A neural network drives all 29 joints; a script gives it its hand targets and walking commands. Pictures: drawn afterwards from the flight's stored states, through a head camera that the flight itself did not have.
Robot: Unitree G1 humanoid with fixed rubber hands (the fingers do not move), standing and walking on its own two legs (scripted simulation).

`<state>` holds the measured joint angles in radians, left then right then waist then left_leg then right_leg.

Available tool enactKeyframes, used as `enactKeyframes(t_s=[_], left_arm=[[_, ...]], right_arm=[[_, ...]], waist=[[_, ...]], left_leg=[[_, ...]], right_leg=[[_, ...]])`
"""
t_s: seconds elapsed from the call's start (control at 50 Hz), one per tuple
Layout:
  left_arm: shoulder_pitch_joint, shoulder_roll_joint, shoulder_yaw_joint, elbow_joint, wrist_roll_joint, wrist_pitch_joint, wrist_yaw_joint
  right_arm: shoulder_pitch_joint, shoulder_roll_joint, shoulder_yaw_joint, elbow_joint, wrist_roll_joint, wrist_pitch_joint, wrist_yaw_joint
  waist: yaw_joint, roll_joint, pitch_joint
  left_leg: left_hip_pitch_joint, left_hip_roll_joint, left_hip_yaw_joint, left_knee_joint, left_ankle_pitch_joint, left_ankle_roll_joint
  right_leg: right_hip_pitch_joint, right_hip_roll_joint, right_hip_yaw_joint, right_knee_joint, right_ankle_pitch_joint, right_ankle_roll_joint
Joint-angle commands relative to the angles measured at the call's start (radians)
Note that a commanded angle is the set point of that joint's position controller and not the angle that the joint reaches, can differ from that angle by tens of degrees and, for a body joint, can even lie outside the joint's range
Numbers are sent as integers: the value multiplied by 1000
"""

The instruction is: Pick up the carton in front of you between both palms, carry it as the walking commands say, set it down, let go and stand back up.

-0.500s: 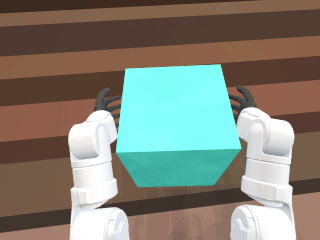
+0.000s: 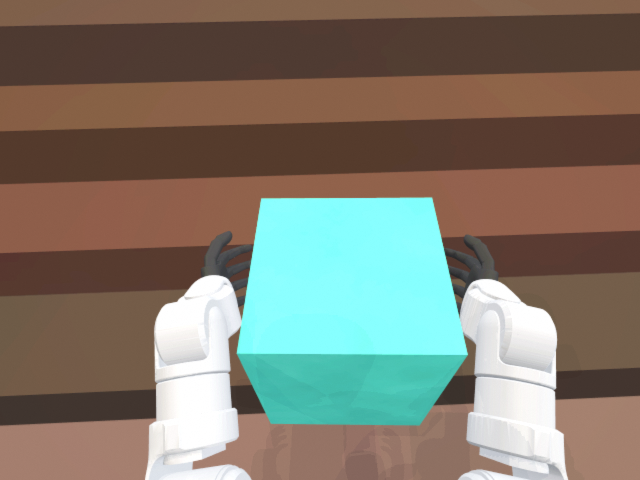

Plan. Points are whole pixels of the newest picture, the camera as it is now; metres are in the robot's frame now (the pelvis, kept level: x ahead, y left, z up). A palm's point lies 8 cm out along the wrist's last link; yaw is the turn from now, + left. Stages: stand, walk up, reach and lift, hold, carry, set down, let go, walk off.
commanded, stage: carry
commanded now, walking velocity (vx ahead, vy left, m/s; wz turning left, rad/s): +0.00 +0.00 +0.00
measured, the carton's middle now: (345, 319) +0.33 +0.00 +0.04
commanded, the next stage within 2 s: none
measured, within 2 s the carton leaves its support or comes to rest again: neither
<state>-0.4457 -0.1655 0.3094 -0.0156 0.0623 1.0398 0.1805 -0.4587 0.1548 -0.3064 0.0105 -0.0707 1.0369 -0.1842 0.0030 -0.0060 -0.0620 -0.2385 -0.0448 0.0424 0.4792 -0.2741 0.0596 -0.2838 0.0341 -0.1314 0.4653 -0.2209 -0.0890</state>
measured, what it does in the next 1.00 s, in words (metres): climbs: right foot 0.18 m higher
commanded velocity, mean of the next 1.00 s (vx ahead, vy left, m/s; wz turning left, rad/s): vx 0.48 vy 0.00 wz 0.00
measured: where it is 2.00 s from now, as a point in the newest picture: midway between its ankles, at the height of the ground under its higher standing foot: (315, 241)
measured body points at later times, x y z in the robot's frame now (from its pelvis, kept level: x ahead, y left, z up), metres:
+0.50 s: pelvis +0.06 +0.00 +0.00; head +0.05 +0.02 +0.45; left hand +0.40 +0.17 +0.13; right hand +0.41 -0.15 +0.14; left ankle -0.01 +0.09 -0.72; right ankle +0.02 -0.06 -0.74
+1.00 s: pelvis +0.22 -0.05 +0.12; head +0.27 -0.02 +0.56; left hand +0.54 +0.16 +0.22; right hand +0.59 -0.15 +0.22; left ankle +0.13 +0.06 -0.38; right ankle +0.28 -0.13 -0.56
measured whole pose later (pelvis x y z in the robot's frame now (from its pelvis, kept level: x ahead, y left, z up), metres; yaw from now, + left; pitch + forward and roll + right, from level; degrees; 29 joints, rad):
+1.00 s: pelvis +0.22 -0.05 +0.12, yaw +0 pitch +3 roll -4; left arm -0.47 -0.15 0.21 -0.18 -0.04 1.04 0.24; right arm -0.42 0.16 -0.34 -0.23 -0.04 1.03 -0.20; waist 0.18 0.03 0.05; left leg -0.71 -0.07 -0.10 1.84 -0.18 0.10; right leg -0.59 0.06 -0.16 0.90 -0.37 -0.10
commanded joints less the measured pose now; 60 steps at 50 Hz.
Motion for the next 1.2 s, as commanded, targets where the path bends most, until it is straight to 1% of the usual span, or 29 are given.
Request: enactKeyframes(t_s=[0.0,0.06,0.2,0.28,0.32,0.4,0.42,0.48,0.5,0.52,0.54,0.56,0.58,0.64,0.7,0.74,0.78,0.8,0.82,0.84,0.86,0.88,0.9,0.94,1.02,1.06,1.1,1.14,1.18], left_arm=[[-556,-732,-600,-35,-121,-20,5],[-551,-721,-599,-39,-126,-23,7],[-620,-657,-599,-104,-166,-21,22],[-606,-596,-574,-91,-176,6,38],[-590,-593,-565,-72,-177,20,40],[-626,-619,-583,-88,-195,31,41],[-657,-633,-595,-98,-204,33,40],[-709,-675,-633,-126,-234,37,36],[-718,-677,-633,-128,-233,38,37],[-734,-671,-629,-140,-231,39,38],[-738,-673,-620,-158,-225,40,35],[-703,-649,-606,-137,-203,39,38],[-661,-636,-578,-128,-194,38,42],[-568,-588,-479,-84,-116,37,68],[-576,-558,-464,-92,-64,23,77],[-587,-578,-488,-113,-73,11,73],[-664,-611,-569,-207,-133,2,63],[-663,-636,-614,-231,-163,1,59],[-647,-674,-654,-238,-197,-3,49],[-629,-681,-701,-275,-235,-19,40],[-629,-700,-754,-291,-263,-31,33],[-642,-709,-779,-315,-294,-30,21],[-660,-728,-803,-329,-328,-33,12],[-736,-759,-833,-340,-375,-26,-19],[-700,-717,-803,-268,-388,-1,-33],[-667,-660,-741,-231,-354,24,-22],[-613,-582,-662,-175,-303,58,0],[-599,-512,-572,-118,-260,96,21],[-624,-473,-518,-96,-243,126,28]], right_arm=[[-582,746,609,-64,145,-30,-2],[-583,737,608,-72,149,-34,-4],[-642,684,607,-112,176,-26,-24],[-631,622,588,-120,177,1,-49],[-622,610,574,-111,175,17,-51],[-649,604,543,-123,170,34,-44],[-644,599,525,-113,159,36,-44],[-602,594,483,-84,147,34,-44],[-602,594,476,-82,147,33,-43],[-575,603,482,-79,148,32,-40],[-559,606,497,-94,151,29,-35],[-563,597,525,-118,168,39,-25],[-607,596,561,-172,199,38,-21],[-738,634,680,-284,305,28,-10],[-782,664,703,-326,363,11,11],[-773,691,712,-302,375,-1,22],[-696,687,698,-317,362,-11,21],[-672,667,680,-332,328,-13,15],[-649,626,651,-356,284,-17,5],[-581,629,620,-369,235,-23,0],[-548,611,582,-368,215,-24,-6],[-541,585,541,-350,187,-31,-16],[-506,570,516,-345,162,-35,-20],[-520,548,491,-327,119,-30,-21],[-493,499,504,-267,76,-10,-34],[-483,483,508,-232,68,14,-44],[-537,464,516,-223,91,51,-56],[-581,444,508,-195,114,96,-74],[-647,415,490,-176,125,133,-89]], waist=[[-3,16,-353],[-4,20,-348],[-17,53,-245],[1,23,-267],[35,-32,-312],[53,-115,-355],[40,-94,-360],[-44,29,-371],[-68,71,-392],[-113,179,-426],[-136,394,-390],[-144,296,-365],[-184,180,-397],[-146,-28,-263],[-16,-22,-134],[20,83,-150],[112,319,-378],[187,316,-493],[236,196,-645],[192,-94,-712],[155,-312,-766],[96,-166,-760],[98,-59,-691],[86,45,-462],[72,90,-324],[97,2,-294],[144,-143,-233],[157,-96,-174],[83,-43,-87]], left_leg=[[76,175,-159,-48,321,82],[78,175,-160,-61,295,82],[25,202,-273,-150,-158,183],[61,197,-229,-92,60,182],[34,150,-130,32,287,150],[-167,105,-81,231,120,82],[-154,87,-73,227,55,80],[43,72,-87,39,326,90],[165,91,-116,-39,527,100],[415,149,-221,-109,835,142],[612,295,-391,-113,1145,264],[669,357,-437,-59,1198,358],[725,414,-547,-35,999,408],[819,390,-491,-65,624,258],[259,257,-239,-398,156,129],[-165,181,-65,-567,508,133],[-45,254,28,-205,1725,145],[78,270,23,49,1890,119],[119,230,-30,347,1686,78],[-83,42,-66,742,853,-9],[-256,-135,-195,1225,164,-36],[-351,-100,-271,1475,132,-3],[-457,-58,-253,1528,102,22],[-624,19,-232,1505,68,53],[-730,83,-122,1275,-63,63],[-755,66,11,1277,6,62],[-1144,76,13,1693,-172,79],[-1479,114,-91,1892,-374,83],[-1387,161,-23,1672,-317,62]], right_leg=[[173,-175,181,-29,198,-36],[161,-168,177,-31,135,-37],[-21,-110,140,62,-175,-70],[2,-113,148,33,-98,-72],[142,-136,191,-38,13,-93],[384,-259,350,-97,385,-183],[371,-271,328,-79,527,-183],[230,-195,146,122,1019,-118],[137,-170,112,255,958,-77],[-117,-110,64,488,650,-25],[-491,18,-14,840,-135,47],[-717,42,37,1237,-395,58],[-918,44,203,1552,-558,37],[-1386,57,300,1904,-720,-51],[-955,-85,57,1395,-470,-29],[-343,-77,-81,977,-336,-2],[-42,62,-168,891,-256,-40],[37,100,-143,706,-223,-36],[221,132,6,425,-188,-41],[322,-120,601,58,-173,-186],[337,-309,1107,-123,165,-348],[340,-299,1018,-19,134,-366],[303,-297,946,37,46,-348],[194,-288,800,33,-110,-252],[196,-288,545,-50,-78,-191],[184,-277,414,-76,86,-196],[406,-360,533,-143,147,-271],[583,-397,555,-152,29,-238],[400,-311,381,-254,-239,-143]])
